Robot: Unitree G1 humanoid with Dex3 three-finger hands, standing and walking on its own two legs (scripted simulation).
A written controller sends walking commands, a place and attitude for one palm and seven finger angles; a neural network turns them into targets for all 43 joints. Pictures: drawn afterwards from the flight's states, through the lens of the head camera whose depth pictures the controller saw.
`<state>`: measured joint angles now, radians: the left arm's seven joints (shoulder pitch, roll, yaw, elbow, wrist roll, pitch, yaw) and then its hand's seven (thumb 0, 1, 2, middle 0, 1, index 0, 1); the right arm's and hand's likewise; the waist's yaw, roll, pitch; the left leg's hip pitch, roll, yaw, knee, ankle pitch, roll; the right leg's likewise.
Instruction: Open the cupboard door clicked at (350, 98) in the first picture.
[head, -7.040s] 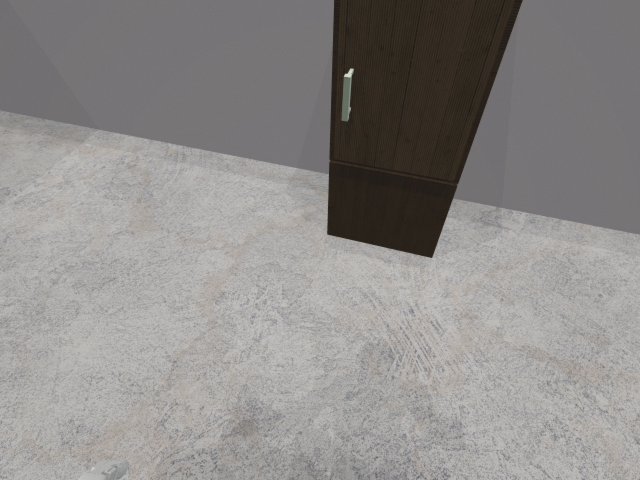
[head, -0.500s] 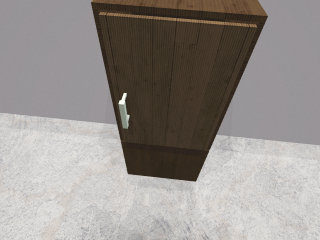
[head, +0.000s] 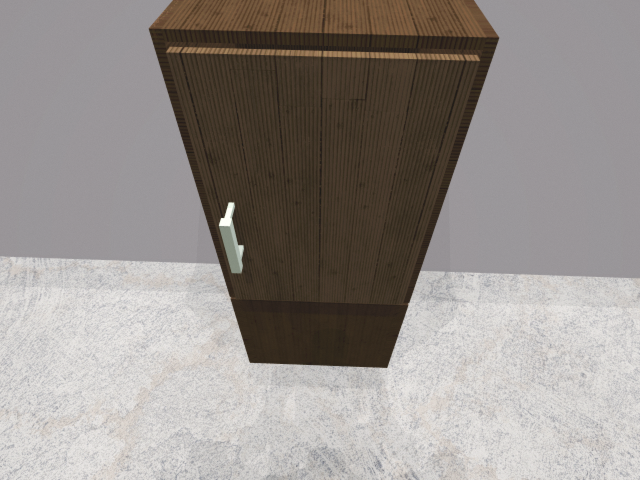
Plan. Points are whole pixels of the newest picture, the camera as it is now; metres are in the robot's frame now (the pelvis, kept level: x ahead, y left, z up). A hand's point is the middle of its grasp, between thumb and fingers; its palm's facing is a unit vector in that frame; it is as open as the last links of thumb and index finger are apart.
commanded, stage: come to a stop and stand still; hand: left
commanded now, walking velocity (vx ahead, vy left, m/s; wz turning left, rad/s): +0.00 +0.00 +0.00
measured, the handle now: (233, 239) +0.54 +0.19 -0.08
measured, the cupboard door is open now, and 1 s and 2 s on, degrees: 0 0 0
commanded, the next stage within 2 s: look again from close up in 0.42 s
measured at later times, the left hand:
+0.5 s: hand out of the picture +0.04 +0.20 -0.16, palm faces -0.02 -0.97 -0.23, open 7.3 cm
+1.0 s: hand out of the picture +0.06 +0.20 -0.16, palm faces -0.01 -0.97 -0.24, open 7.3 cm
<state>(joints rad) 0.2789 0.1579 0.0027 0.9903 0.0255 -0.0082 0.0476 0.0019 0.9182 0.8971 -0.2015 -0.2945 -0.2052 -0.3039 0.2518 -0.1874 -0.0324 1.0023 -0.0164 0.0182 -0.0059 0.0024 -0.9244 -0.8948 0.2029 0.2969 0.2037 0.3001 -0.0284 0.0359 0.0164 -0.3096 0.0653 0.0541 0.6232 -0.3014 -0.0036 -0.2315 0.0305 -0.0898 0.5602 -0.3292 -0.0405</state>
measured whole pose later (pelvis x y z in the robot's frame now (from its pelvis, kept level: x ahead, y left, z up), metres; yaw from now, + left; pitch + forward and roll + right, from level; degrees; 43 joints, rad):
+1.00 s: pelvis +0.03 +0.00 +0.01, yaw -1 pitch +0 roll +1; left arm 0.22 0.22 0.00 1.10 0.02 -0.01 0.03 0.00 0.90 0.90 -0.20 -0.29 -0.21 -0.30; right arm 0.19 -0.19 0.01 1.12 -0.01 -0.02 -0.02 0.00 -0.91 -0.89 0.20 0.30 0.20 0.30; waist 0.01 -0.02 0.03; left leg -0.17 0.02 0.09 0.44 -0.26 0.00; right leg -0.14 -0.01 -0.06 0.45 -0.31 -0.02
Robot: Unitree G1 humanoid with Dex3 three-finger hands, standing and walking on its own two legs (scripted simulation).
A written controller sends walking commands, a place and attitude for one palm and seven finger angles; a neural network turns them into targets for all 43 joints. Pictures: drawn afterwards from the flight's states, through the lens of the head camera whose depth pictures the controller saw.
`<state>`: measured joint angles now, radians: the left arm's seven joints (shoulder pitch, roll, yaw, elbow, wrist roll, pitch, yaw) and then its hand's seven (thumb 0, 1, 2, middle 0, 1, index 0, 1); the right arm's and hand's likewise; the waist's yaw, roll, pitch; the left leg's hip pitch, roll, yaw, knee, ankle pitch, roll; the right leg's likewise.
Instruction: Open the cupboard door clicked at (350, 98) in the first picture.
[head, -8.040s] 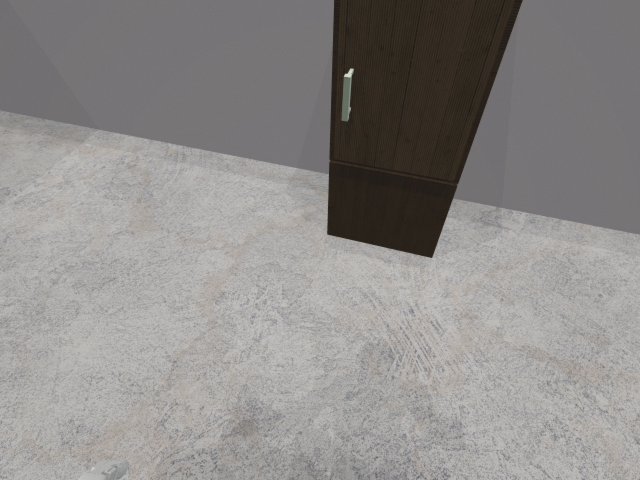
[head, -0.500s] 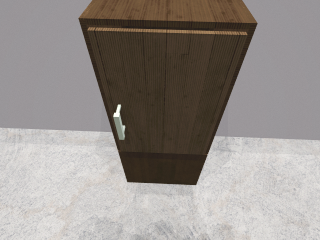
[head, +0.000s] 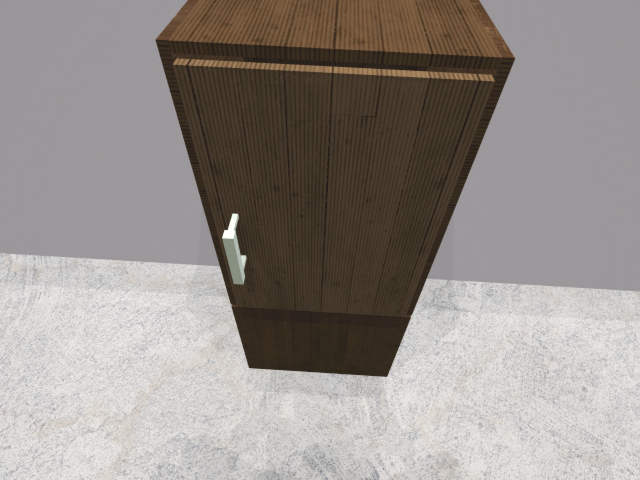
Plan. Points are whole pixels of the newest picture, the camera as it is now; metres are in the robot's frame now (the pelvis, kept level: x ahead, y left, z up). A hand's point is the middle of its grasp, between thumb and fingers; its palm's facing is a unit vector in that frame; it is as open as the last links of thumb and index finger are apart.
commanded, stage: raise the hand with hooked fingers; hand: left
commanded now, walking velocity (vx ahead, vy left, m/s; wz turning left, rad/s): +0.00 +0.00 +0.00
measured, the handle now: (236, 250) +0.51 +0.19 -0.09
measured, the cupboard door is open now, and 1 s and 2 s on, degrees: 0 0 0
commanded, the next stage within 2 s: none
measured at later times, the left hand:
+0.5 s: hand (166, 475) +0.14 +0.20 -0.08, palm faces +0.01 -1.00 -0.01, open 8.4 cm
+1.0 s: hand (139, 446) +0.17 +0.25 -0.08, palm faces +0.01 -1.00 -0.05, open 11.5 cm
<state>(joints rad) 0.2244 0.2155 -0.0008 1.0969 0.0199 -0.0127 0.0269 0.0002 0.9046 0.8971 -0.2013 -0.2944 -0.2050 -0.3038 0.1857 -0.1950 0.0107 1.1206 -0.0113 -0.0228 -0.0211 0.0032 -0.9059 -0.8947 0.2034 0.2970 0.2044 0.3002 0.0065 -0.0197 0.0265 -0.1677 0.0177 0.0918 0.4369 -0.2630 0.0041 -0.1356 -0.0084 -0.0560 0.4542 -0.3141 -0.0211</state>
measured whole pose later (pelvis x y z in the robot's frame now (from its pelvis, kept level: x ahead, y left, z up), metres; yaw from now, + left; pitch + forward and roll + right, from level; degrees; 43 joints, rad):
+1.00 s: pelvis -0.07 +0.02 -0.11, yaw +1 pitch +17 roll -3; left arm 0.21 0.29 0.29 0.22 -0.31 -0.43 -0.38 0.00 0.05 0.53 -0.26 -0.84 -0.27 -0.85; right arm 0.27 -0.24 0.00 0.60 0.02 -0.23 -0.06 0.01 -0.90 -0.89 0.21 0.30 0.21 0.30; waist -0.02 0.03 -0.15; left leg -1.05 0.05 0.01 1.23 -0.49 0.04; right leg -0.97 -0.01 -0.10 1.19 -0.53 -0.02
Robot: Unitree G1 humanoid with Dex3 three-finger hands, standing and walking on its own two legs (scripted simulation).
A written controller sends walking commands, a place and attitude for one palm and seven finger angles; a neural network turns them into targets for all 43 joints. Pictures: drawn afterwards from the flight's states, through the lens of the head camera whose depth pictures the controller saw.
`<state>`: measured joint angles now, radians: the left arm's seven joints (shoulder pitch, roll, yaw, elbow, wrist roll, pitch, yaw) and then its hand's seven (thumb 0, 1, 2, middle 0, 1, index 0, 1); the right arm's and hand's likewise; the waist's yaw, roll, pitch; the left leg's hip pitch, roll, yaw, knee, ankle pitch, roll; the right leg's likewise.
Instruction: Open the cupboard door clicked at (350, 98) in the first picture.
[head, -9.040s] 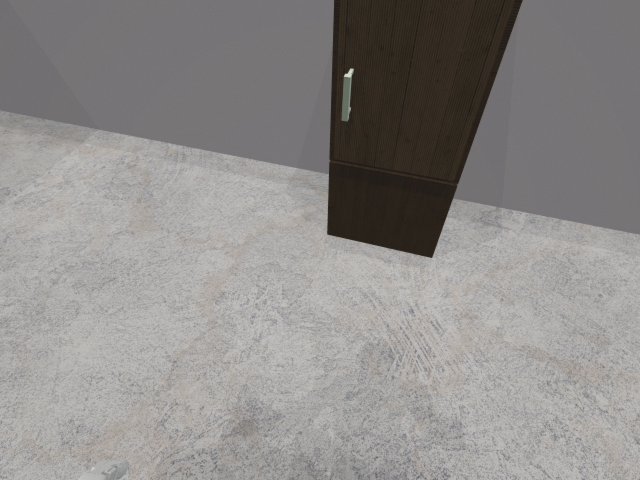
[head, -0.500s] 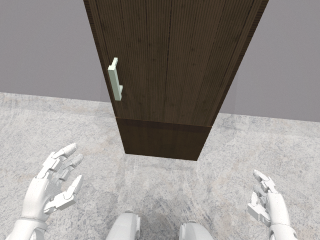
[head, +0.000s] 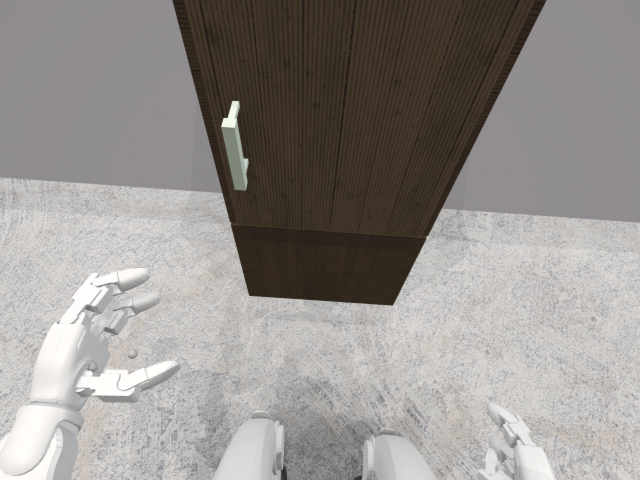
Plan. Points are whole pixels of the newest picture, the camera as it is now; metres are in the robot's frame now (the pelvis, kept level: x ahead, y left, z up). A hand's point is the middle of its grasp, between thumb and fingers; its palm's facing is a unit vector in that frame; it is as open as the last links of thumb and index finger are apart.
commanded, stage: raise the hand with hooked fingers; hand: left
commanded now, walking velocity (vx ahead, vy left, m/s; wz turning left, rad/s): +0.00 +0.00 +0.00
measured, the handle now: (237, 148) +0.59 +0.17 +0.02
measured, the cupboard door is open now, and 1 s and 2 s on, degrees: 0 0 0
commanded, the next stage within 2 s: move the hooked fingers beside the handle in 1.20 s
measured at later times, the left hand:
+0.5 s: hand (96, 332) +0.27 +0.27 +0.03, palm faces +0.00 -1.00 -0.06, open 13.8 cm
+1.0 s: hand (101, 314) +0.29 +0.27 +0.03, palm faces -0.02 -1.00 -0.06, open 14.0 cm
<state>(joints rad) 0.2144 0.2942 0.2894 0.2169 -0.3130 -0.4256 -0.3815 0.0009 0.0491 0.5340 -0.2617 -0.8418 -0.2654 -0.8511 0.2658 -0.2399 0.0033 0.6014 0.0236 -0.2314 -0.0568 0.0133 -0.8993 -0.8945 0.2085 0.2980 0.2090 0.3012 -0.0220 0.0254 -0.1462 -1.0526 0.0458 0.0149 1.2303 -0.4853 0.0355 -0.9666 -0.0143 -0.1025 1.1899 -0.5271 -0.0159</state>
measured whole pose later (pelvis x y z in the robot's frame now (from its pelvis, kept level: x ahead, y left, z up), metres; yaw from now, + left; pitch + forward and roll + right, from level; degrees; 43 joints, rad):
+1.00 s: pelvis +0.01 +0.00 +0.00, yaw +0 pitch +20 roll -4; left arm 0.04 0.41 0.44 0.38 -0.37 -0.38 -0.53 -0.02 -0.50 0.30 -0.30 -1.19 -0.31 -1.20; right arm 0.27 -0.28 0.02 0.55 0.04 -0.20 -0.05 0.01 -0.90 -0.89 0.21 0.30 0.21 0.30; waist -0.03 0.02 -0.15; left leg -1.10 0.05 0.00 1.26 -0.51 0.04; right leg -1.00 0.00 -0.11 1.20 -0.54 -0.01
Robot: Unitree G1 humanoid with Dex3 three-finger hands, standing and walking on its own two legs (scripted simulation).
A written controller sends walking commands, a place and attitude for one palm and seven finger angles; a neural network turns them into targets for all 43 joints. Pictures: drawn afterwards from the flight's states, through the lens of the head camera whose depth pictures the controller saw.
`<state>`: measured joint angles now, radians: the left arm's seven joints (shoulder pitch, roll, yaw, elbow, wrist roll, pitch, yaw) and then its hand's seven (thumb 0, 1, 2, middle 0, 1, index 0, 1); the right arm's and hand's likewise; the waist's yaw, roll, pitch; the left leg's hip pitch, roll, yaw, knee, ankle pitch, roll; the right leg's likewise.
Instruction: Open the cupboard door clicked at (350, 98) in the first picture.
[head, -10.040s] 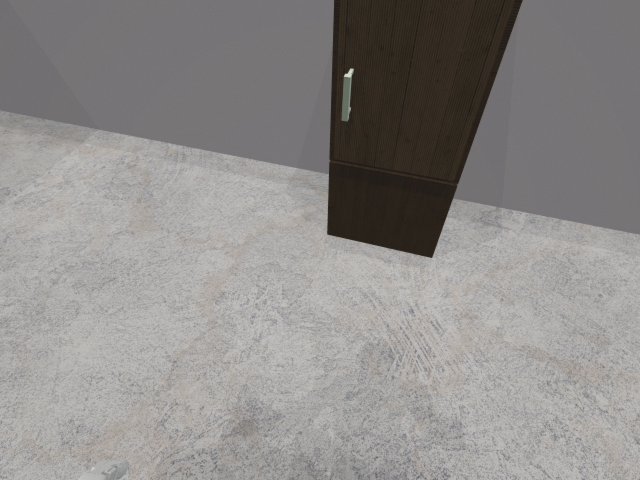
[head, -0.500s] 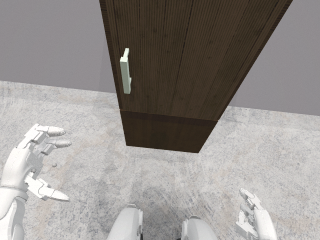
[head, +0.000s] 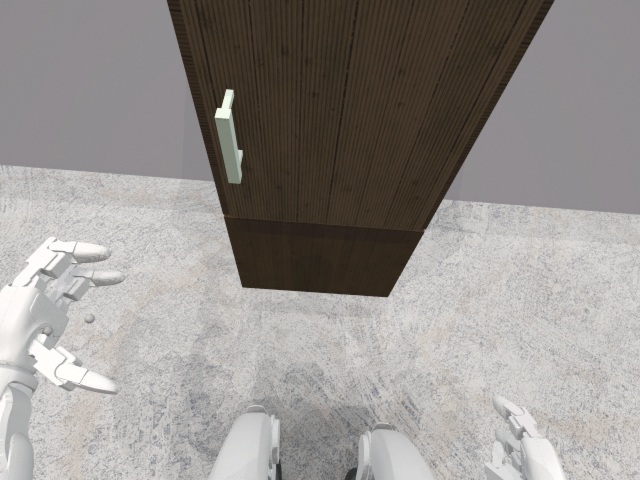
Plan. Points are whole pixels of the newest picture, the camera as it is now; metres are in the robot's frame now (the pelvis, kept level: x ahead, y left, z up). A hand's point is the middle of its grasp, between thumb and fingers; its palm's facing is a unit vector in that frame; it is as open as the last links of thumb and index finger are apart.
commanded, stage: raise the hand with hooked fingers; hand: left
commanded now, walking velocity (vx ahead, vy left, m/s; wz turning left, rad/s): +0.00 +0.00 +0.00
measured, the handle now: (232, 139) +0.58 +0.17 +0.02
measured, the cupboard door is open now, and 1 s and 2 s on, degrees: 0 0 0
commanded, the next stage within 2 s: move the hooked fingers beside the handle in 0.20 s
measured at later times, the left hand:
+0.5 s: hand (99, 301) +0.30 +0.27 +0.03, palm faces +0.00 -1.00 -0.05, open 14.0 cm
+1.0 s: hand (134, 240) +0.38 +0.25 +0.03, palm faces -0.02 -1.00 -0.04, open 14.0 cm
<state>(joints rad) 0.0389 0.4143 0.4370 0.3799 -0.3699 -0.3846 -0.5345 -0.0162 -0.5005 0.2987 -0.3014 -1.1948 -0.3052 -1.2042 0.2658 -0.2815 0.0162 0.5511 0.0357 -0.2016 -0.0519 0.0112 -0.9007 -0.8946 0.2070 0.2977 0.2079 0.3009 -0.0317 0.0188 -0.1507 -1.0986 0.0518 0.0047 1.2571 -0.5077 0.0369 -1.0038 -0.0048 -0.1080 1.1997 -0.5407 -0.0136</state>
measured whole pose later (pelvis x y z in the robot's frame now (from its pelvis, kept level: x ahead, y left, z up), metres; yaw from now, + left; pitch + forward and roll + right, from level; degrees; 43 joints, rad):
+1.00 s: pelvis +0.00 +0.00 +0.00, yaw -1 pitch +22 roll -4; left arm -0.33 0.45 0.43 0.67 -0.26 -0.39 -0.47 -0.02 -0.50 0.30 -0.30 -1.19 -0.30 -1.20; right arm 0.29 -0.28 0.02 0.61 0.03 -0.11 -0.05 0.01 -0.90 -0.89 0.21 0.30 0.21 0.30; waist -0.07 0.02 -0.15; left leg -1.14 0.06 0.02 1.26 -0.51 0.04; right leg -1.05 0.00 -0.09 1.21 -0.54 -0.01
